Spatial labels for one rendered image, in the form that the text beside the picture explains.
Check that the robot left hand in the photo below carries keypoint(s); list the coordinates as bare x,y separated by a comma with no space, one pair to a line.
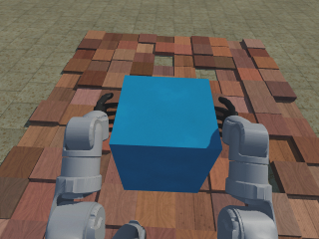
101,106

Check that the robot right hand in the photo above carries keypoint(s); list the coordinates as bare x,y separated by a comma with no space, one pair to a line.
230,111

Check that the robot left upper arm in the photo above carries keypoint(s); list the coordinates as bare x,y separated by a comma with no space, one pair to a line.
77,220

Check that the robot right forearm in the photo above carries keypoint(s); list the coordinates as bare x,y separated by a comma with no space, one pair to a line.
248,153

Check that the robot left forearm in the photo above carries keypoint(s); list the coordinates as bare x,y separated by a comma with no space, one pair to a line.
81,162

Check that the left robot thigh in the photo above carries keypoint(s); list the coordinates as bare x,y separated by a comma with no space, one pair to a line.
130,231

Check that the left robot shin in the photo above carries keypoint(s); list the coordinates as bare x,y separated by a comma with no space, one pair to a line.
135,222

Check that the robot right upper arm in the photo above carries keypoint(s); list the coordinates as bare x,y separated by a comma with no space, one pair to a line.
245,222

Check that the carton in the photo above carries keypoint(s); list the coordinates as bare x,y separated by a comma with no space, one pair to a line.
165,135

